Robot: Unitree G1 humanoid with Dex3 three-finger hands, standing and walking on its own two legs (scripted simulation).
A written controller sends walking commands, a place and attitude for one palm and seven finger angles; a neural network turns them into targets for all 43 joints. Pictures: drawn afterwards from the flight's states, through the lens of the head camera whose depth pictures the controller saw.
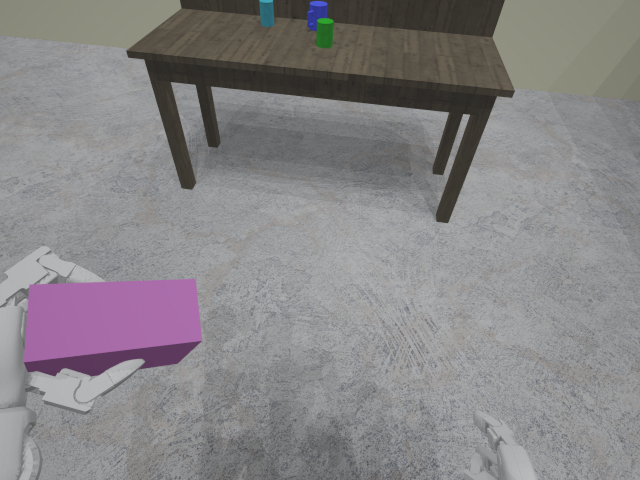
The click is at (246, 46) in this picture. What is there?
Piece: table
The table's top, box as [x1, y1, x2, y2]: [126, 8, 514, 97]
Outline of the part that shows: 126,50 128,57 508,97 511,97 514,91 492,38 483,36 334,23 332,46 329,48 320,48 317,47 315,44 316,31 312,31 306,25 306,20 274,17 274,25 271,27 264,27 260,24 260,18 257,15 181,8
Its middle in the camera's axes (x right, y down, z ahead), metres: +0.01 -0.76 +1.54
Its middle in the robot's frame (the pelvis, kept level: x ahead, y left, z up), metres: +1.65 +0.09 -0.11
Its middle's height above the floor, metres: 0.66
